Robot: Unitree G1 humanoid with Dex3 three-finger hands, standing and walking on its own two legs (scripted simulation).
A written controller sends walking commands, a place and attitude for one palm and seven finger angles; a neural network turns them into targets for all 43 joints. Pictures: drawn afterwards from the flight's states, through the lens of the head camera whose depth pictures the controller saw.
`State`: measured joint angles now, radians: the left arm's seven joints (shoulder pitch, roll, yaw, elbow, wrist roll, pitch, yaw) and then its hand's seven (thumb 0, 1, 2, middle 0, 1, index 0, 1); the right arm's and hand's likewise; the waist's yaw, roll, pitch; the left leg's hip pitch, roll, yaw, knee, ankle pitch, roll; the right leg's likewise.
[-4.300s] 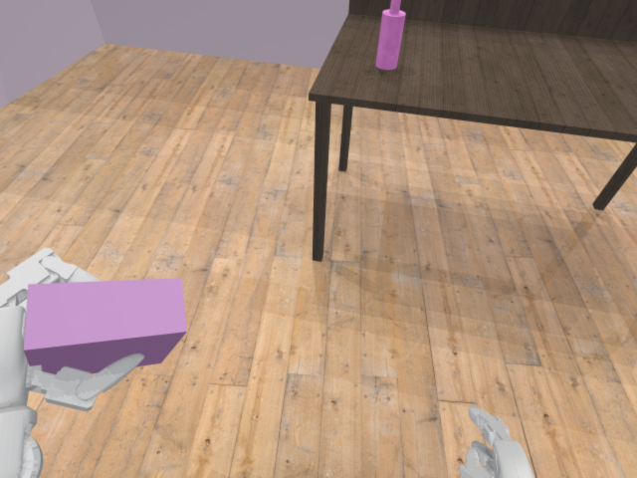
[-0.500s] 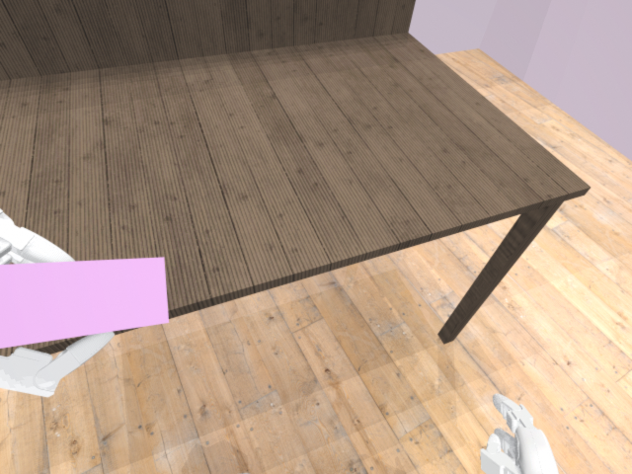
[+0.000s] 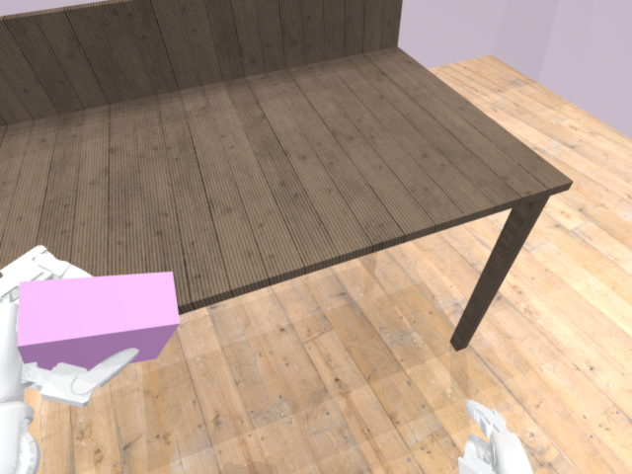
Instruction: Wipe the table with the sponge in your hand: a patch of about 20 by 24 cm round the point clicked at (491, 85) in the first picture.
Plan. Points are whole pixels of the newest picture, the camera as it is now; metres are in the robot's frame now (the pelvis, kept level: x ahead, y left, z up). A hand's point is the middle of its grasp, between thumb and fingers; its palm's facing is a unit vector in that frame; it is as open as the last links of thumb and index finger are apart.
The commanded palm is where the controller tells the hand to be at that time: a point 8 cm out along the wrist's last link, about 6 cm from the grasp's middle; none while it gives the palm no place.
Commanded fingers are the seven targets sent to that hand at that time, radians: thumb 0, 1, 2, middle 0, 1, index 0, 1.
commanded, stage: come to a stop and stand still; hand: left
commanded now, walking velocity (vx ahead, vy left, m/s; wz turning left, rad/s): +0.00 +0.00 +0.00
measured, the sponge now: (122, 324) +0.22 +0.21 +0.15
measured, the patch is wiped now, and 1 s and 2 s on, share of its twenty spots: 0.00 0.00 0.00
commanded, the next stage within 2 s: none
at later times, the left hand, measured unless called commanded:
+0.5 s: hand (41, 413) +0.14 +0.23 +0.17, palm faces +0.47 -0.79 -0.39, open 9.5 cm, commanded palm +0.09 +0.26 +0.18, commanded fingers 0.00 0.10 1.30 -1.20 -1.60 -1.20 -1.60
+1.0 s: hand out of the picture +0.07 +0.22 +0.15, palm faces +0.49 -0.75 -0.45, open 9.5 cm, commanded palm +0.02 +0.26 +0.18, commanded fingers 0.00 0.10 1.30 -1.20 -1.60 -1.20 -1.60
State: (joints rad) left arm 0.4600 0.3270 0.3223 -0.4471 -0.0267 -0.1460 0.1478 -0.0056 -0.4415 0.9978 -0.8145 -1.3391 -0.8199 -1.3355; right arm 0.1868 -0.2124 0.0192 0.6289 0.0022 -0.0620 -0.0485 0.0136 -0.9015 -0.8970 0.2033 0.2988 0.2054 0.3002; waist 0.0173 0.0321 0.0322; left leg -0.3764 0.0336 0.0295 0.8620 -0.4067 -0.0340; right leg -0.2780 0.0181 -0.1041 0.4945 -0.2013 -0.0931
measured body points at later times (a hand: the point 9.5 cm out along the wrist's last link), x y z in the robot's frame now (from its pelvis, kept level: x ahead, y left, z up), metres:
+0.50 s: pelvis -0.06 -0.02 +0.00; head -0.09 -0.03 +0.44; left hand +0.10 +0.27 +0.19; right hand +0.11 -0.23 -0.10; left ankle -0.07 +0.11 -0.74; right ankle +0.04 -0.06 -0.74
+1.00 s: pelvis -0.12 -0.03 -0.01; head -0.14 -0.06 +0.43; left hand +0.04 +0.26 +0.18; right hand +0.04 -0.26 -0.12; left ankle -0.11 +0.10 -0.70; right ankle +0.04 -0.06 -0.73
